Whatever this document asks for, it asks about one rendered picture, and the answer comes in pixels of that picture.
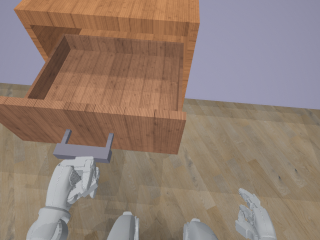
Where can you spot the cabinet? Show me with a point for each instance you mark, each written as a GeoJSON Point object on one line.
{"type": "Point", "coordinates": [157, 20]}

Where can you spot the robot left thigh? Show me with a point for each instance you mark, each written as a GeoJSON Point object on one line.
{"type": "Point", "coordinates": [126, 227]}

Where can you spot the robot left shin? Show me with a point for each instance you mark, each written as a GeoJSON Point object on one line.
{"type": "Point", "coordinates": [127, 213]}

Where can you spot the drawer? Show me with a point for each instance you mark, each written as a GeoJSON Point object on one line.
{"type": "Point", "coordinates": [96, 85]}

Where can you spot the robot left hand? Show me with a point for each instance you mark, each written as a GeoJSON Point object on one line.
{"type": "Point", "coordinates": [80, 172]}

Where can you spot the robot left forearm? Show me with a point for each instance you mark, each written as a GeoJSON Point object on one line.
{"type": "Point", "coordinates": [50, 225]}

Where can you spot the handle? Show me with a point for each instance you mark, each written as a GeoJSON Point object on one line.
{"type": "Point", "coordinates": [67, 151]}

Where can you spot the robot right hand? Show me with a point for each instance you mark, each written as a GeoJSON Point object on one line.
{"type": "Point", "coordinates": [259, 223]}

